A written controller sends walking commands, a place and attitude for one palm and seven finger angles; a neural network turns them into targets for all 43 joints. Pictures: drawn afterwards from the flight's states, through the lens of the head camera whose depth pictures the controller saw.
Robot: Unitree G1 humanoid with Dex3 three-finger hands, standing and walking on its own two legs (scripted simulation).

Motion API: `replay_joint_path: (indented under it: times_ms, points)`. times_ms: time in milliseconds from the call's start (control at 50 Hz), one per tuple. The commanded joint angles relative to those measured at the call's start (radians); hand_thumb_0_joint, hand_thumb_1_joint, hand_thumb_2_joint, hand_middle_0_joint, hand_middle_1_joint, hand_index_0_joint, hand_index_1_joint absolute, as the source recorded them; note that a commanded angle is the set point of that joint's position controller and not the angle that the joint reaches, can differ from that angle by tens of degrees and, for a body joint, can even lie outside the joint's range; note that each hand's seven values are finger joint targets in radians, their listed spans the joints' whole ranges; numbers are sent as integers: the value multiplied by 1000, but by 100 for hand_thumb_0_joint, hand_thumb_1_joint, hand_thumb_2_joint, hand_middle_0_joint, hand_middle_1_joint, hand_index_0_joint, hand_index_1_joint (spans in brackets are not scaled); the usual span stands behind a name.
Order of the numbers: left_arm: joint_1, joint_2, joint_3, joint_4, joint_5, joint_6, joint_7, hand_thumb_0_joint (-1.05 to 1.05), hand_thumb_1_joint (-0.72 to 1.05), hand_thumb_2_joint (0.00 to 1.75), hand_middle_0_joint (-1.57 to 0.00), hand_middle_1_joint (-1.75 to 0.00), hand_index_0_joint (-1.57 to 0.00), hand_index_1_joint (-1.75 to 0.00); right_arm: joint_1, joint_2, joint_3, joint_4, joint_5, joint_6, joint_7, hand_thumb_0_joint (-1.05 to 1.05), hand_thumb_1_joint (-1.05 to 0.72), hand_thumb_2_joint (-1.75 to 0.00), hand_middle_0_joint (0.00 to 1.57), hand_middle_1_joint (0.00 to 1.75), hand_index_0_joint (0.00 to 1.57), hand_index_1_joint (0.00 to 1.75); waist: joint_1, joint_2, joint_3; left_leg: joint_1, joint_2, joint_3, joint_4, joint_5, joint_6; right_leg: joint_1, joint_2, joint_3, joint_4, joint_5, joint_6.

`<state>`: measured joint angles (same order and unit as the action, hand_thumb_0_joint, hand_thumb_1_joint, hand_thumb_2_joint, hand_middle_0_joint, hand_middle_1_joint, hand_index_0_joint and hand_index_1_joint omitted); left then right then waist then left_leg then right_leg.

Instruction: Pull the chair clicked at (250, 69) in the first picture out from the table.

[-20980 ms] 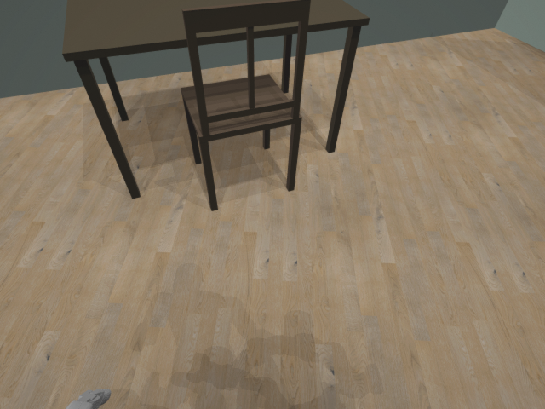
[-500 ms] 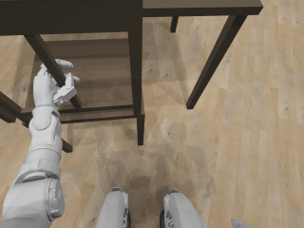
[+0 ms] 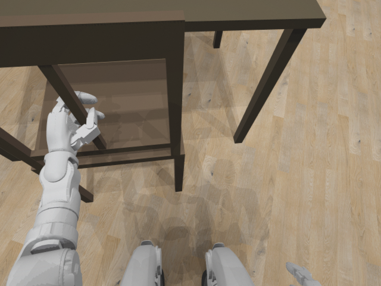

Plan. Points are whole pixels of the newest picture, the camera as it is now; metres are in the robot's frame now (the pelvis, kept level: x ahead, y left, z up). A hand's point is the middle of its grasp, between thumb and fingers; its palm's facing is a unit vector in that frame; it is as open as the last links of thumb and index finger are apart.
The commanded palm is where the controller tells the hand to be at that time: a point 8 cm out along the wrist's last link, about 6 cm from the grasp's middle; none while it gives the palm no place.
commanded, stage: hook a spindle and tug to test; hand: left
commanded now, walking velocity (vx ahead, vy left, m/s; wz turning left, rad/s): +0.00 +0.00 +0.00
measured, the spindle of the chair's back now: (81, 115) +0.45 +0.22 +0.03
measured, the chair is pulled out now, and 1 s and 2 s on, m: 0.02 0.13 0.15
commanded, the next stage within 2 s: step backward, pulling the chair out in 0.02 s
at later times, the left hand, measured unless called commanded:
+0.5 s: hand (98, 131) +0.41 +0.18 +0.04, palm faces +0.15 -0.98 -0.14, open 4.9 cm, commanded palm +0.38 +0.23 +0.04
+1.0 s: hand (121, 168) +0.33 +0.13 +0.04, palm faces +0.12 -0.98 -0.18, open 5.0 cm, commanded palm +0.32 +0.18 +0.04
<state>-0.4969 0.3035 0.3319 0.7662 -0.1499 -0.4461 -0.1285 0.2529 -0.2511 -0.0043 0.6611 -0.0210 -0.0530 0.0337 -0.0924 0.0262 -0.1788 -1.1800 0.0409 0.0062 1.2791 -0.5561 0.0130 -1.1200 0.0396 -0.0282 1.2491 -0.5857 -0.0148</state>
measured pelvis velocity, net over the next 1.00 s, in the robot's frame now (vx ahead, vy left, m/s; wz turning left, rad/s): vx -0.06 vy -0.03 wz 0.02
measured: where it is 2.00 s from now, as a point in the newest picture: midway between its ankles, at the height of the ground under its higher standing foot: outside the picture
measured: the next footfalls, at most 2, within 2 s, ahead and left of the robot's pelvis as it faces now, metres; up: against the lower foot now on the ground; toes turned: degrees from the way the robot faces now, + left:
none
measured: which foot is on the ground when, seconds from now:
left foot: down 0.00-1.00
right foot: down 0.00-1.00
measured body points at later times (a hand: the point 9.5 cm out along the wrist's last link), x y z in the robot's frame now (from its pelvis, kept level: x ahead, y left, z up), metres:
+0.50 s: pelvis +0.00 +0.01 +0.09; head +0.10 +0.03 +0.52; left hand +0.40 +0.23 +0.05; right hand +0.05 -0.27 -0.02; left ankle +0.02 +0.11 -0.62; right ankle +0.00 -0.12 -0.62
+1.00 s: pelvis -0.06 -0.03 +0.10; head +0.04 -0.04 +0.53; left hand +0.32 +0.18 +0.05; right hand +0.01 -0.29 -0.04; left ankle +0.02 +0.11 -0.62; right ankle +0.00 -0.12 -0.62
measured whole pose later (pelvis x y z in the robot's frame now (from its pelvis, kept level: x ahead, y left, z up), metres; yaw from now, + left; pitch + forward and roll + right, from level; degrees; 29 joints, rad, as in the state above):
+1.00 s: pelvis -0.06 -0.03 +0.10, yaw +1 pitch +9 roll -1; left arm -0.57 0.23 0.14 1.11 -0.08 -0.22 0.12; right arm 0.20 -0.25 0.00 0.74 0.06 0.07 -0.10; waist -0.11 0.04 0.06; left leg -0.63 0.05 0.00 0.65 -0.19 -0.02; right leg -0.58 0.06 -0.03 0.64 -0.23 -0.04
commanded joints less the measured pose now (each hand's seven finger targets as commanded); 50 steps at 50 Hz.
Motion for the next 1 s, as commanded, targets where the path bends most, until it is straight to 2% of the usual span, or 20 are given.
replay_joint_path:
  times_ms: [0,80,100,120,140,160,180,240,280,300,340,420,520,620,680,760,800,820,860,980]
  points:
    - [-197,169,24,-186,1,-78,-11,0,90,90,-50,-145,-50,-145,102,-162,-61,-72,5,-28,-14,0,-90,-90,20,30,20,30,13,41,-441,382,-33,-39,-101,491,-10,198,21,3,-123,505,-9]
    - [-217,161,15,-208,2,-85,-11,0,90,90,-50,-145,-50,-145,98,-160,-61,-72,4,-32,-15,0,-90,-90,20,30,20,30,18,64,-465,416,-31,-47,-103,504,-17,183,18,-2,-119,490,-11]
    - [-295,172,6,-227,6,-84,-8,0,90,90,-50,-145,-50,-145,102,-164,-60,-67,4,-35,-19,0,-90,-90,20,30,20,30,-1,80,-466,435,-28,-52,-101,504,-16,160,20,-2,-119,480,-12]
    - [-444,504,56,-338,144,44,114,0,90,90,-50,-145,-50,-145,119,-184,-64,-131,57,53,-49,0,-90,-90,20,30,20,30,40,153,-631,710,-17,-18,-270,446,12,485,-53,105,-320,503,-15]
    - [-416,380,-19,-335,142,122,163,0,90,90,-50,-145,-50,-145,138,-151,-58,-155,67,80,-76,0,-90,-90,20,30,20,30,4,146,-558,742,-29,-20,-317,472,20,530,-46,78,-379,610,-6]
    - [-365,302,-66,-336,134,167,181,0,90,90,-50,-145,-50,-145,141,-142,-56,-159,71,89,-90,0,-90,-90,20,30,20,30,-6,117,-523,734,-26,-24,-332,515,22,551,-52,69,-391,692,2]
    - [-294,280,-76,-276,145,212,200,0,90,90,-50,-145,-50,-145,126,-147,-56,-158,77,105,-99,0,-90,-90,20,30,20,30,-3,117,-501,727,-18,-26,-343,557,19,541,-59,71,-390,716,7]
    - [-205,210,-141,-79,157,305,232,0,90,90,-50,-145,-50,-145,127,-152,-45,-133,77,151,-120,0,-90,-90,20,30,20,30,-22,0,-366,693,13,-55,-412,583,17,571,-63,54,-447,739,28]
    - [-277,225,-142,-11,158,307,252,0,90,90,-50,-145,-50,-145,127,-161,-39,-113,72,165,-127,0,-90,-90,20,30,20,30,-27,-1,-316,703,27,-60,-454,618,19,592,-65,53,-492,757,41]
    - [-309,245,-129,11,165,301,263,0,90,90,-50,-145,-50,-145,128,-167,-41,-106,68,168,-131,0,-90,-90,20,30,20,30,-23,44,-318,743,31,-60,-472,660,17,589,-64,53,-508,763,40]
    - [-342,222,-147,48,156,276,265,0,90,90,-50,-145,-50,-145,122,-163,-39,-96,60,169,-131,0,-90,-90,20,30,20,30,-15,136,-307,820,54,-80,-508,766,15,577,-54,46,-533,738,44]
    - [-343,193,-164,80,153,249,259,0,90,90,-50,-145,-50,-145,120,-161,-49,-76,50,168,-125,0,-90,-90,20,30,20,30,-1,246,-320,964,86,-115,-553,948,10,562,-25,34,-571,651,39]
    - [-296,156,-185,68,135,232,237,0,90,90,-50,-145,-50,-145,90,-160,-58,-71,44,157,-123,0,-90,-90,20,30,20,30,12,250,-319,1033,116,-151,-622,981,14,573,3,23,-598,519,33]
    - [-281,144,-191,53,128,221,220,0,90,90,-50,-145,-50,-145,55,-161,-71,-66,34,139,-124,0,-90,-90,20,30,20,30,13,248,-273,1018,158,-177,-698,882,34,577,10,26,-582,370,28]
    - [-333,147,-192,62,127,212,219,0,90,90,-50,-145,-50,-145,49,-159,-72,-49,37,126,-128,0,-90,-90,20,30,20,30,9,202,-255,971,157,-168,-700,790,44,612,3,36,-611,385,25]
    - [-377,160,-194,113,134,201,228,0,90,90,-50,-145,-50,-145,58,-154,-71,-19,53,112,-141,0,-90,-90,20,30,20,30,-12,68,-252,871,113,-115,-671,638,34,684,-25,61,-673,552,37]
    - [-399,194,-178,127,138,194,240,0,90,90,-50,-145,-50,-145,64,-156,-71,-2,61,104,-148,0,-90,-90,20,30,20,30,-17,49,-267,848,86,-85,-659,571,23,704,-50,81,-690,591,39]
    - [-398,178,-196,138,140,193,245,0,90,90,-50,-145,-50,-145,64,-148,-67,7,64,102,-149,0,-90,-90,20,30,20,30,-18,65,-270,848,77,-79,-660,560,17,716,-61,86,-694,612,39]
    - [-413,173,-209,140,139,188,253,0,90,90,-50,-145,-50,-145,52,-143,-60,12,72,95,-148,0,-90,-90,20,30,20,30,-16,76,-267,832,61,-70,-660,511,16,723,-76,97,-705,583,46]
    - [-430,201,-220,144,135,195,284,0,90,90,-50,-145,-50,-145,8,-139,-44,-1,92,100,-146,0,-90,-90,20,30,20,30,-13,-22,-212,765,-17,-4,-626,278,-5,771,-180,189,-826,442,78]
